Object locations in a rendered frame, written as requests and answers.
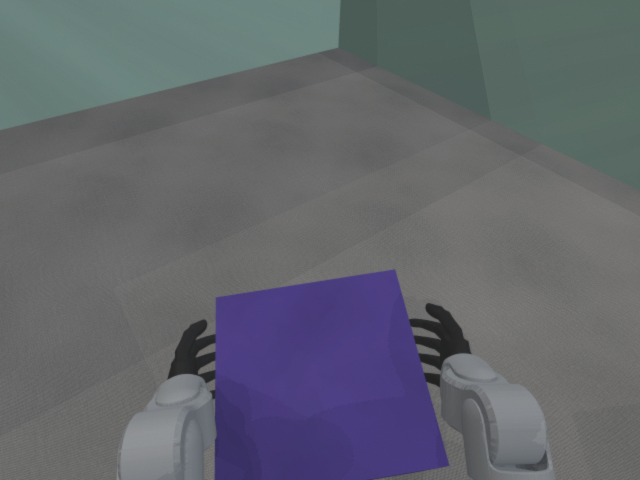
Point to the robot left hand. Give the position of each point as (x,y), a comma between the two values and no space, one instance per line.
(185,361)

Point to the right robot forearm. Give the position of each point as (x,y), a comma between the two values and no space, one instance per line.
(503,426)

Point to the robot right hand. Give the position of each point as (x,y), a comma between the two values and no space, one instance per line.
(452,341)

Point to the carton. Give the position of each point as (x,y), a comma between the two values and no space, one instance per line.
(321,381)

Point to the left robot forearm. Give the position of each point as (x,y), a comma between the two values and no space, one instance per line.
(168,439)

